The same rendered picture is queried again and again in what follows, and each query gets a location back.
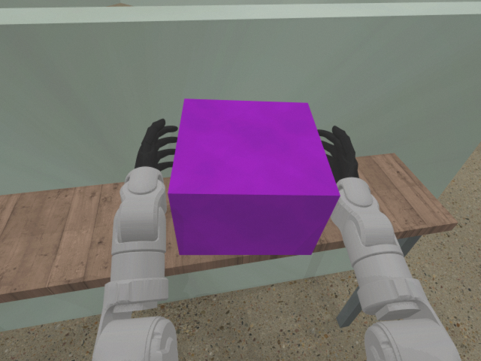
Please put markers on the right robot hand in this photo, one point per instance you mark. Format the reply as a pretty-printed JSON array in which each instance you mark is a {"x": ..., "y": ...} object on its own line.
[{"x": 342, "y": 160}]

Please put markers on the robot right upper arm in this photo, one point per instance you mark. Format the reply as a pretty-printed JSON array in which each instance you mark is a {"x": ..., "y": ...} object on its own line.
[{"x": 408, "y": 340}]

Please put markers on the left robot hand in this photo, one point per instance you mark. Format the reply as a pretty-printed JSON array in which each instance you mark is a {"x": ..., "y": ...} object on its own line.
[{"x": 148, "y": 154}]

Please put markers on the robot right forearm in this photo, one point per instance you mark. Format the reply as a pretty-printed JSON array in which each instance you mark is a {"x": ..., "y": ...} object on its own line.
[{"x": 386, "y": 286}]

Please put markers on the robot left upper arm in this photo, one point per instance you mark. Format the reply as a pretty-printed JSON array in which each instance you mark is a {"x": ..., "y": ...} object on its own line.
[{"x": 138, "y": 339}]

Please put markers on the robot left forearm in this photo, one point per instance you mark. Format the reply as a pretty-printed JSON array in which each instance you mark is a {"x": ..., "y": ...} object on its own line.
[{"x": 137, "y": 278}]

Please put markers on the carton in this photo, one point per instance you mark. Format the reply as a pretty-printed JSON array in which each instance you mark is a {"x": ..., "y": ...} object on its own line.
[{"x": 249, "y": 178}]

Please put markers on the table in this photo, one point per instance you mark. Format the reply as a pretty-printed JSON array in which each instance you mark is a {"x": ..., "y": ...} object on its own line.
[{"x": 60, "y": 241}]

